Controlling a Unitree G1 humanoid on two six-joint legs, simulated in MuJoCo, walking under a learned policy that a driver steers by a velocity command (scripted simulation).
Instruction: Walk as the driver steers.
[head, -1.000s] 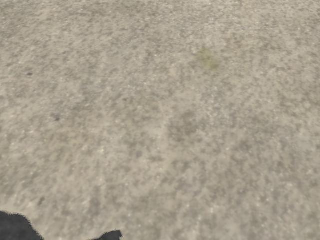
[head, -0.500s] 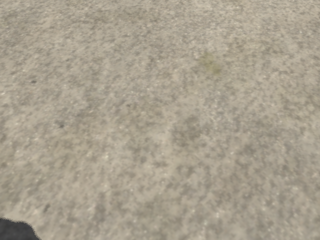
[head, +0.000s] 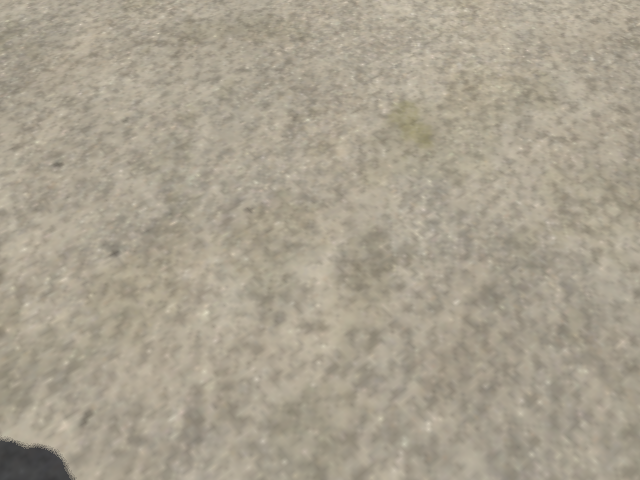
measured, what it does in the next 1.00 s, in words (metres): walks ahead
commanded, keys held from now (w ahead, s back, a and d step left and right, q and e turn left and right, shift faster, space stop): no key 0.40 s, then w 0.60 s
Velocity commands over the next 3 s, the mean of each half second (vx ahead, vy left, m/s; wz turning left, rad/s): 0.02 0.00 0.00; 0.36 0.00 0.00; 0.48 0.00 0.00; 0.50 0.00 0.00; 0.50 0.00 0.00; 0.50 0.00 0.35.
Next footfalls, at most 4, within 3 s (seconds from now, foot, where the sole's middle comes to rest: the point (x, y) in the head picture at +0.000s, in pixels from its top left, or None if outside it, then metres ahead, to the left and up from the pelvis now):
1.10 left None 0.42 0.09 -0.78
1.64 right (401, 384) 0.74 -0.15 -0.78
2.18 left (303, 275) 1.05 0.09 -0.78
2.74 right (387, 195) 1.36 -0.15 -0.78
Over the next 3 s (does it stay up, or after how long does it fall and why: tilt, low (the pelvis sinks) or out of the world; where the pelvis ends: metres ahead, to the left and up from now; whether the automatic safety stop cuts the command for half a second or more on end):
stays up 1.31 -0.05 0.01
